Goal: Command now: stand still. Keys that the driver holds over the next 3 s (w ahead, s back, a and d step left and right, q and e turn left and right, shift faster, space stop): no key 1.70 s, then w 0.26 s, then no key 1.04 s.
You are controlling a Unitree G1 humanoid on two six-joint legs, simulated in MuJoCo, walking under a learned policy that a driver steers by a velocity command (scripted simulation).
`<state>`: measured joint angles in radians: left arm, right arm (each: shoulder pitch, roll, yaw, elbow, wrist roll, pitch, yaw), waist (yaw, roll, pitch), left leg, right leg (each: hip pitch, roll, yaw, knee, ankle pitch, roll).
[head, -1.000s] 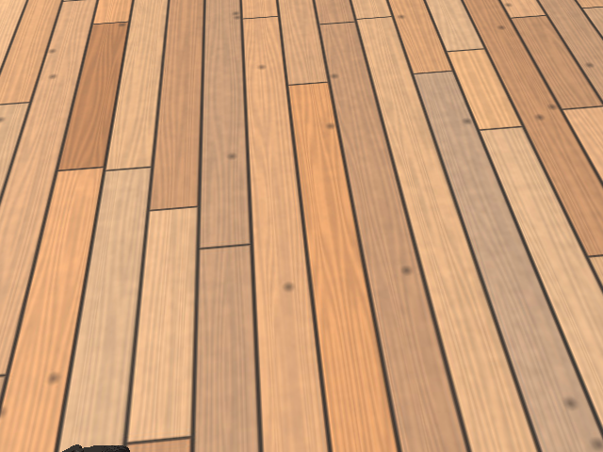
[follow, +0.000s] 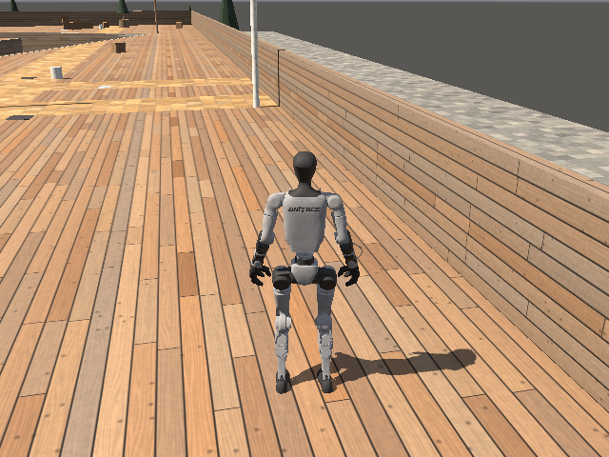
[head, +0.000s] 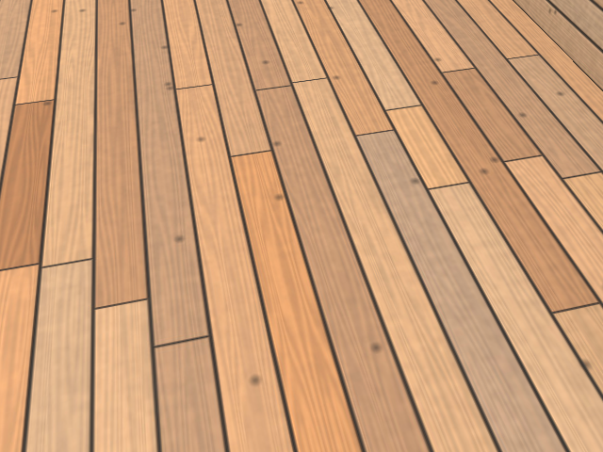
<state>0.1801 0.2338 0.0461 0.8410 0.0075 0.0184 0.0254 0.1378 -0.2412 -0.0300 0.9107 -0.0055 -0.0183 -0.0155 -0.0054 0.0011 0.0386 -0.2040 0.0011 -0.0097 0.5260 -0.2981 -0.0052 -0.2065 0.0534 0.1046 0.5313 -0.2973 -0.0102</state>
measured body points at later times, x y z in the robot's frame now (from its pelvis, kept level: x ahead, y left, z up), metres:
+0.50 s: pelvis -0.01 +0.01 +0.00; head +0.00 +0.01 +0.45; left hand +0.06 +0.27 -0.14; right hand +0.05 -0.25 -0.14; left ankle -0.01 +0.12 -0.73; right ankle -0.01 -0.12 -0.73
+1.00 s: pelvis -0.01 +0.02 +0.00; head +0.00 +0.02 +0.45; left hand +0.01 +0.27 -0.15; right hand +0.02 -0.23 -0.15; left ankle -0.01 +0.12 -0.73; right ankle -0.01 -0.12 -0.73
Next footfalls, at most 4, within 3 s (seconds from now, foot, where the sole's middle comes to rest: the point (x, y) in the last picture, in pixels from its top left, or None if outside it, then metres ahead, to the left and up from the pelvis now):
2.02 right None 0.09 -0.12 -0.77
2.36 left None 0.24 0.09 -0.77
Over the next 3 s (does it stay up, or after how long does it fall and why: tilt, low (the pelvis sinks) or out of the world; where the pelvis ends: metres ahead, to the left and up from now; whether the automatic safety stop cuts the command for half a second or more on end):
stays up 0.14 -0.02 0.00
